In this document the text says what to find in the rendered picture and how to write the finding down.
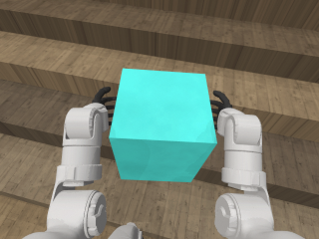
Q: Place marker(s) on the robot right hand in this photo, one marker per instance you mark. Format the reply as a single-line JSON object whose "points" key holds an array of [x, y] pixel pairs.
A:
{"points": [[224, 104]]}

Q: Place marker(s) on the robot left thigh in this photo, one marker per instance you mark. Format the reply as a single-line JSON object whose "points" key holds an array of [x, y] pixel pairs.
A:
{"points": [[127, 232]]}

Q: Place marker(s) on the left robot forearm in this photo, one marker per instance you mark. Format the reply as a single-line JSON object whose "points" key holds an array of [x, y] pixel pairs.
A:
{"points": [[81, 152]]}

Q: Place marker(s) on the robot right upper arm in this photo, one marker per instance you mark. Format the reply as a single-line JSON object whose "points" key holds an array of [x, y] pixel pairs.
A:
{"points": [[246, 216]]}

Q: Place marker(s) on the left robot shin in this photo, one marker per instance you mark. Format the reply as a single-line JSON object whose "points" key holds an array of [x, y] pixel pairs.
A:
{"points": [[131, 223]]}

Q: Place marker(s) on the right robot forearm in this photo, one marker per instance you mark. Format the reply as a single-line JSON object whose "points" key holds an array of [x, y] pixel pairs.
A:
{"points": [[242, 158]]}

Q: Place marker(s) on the carton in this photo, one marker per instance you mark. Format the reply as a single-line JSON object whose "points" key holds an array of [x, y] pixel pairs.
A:
{"points": [[162, 127]]}

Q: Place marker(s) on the robot left upper arm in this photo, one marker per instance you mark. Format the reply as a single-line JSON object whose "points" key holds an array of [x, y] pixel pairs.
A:
{"points": [[75, 214]]}

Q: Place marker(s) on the robot left hand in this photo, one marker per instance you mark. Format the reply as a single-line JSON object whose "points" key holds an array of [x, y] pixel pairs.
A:
{"points": [[100, 100]]}

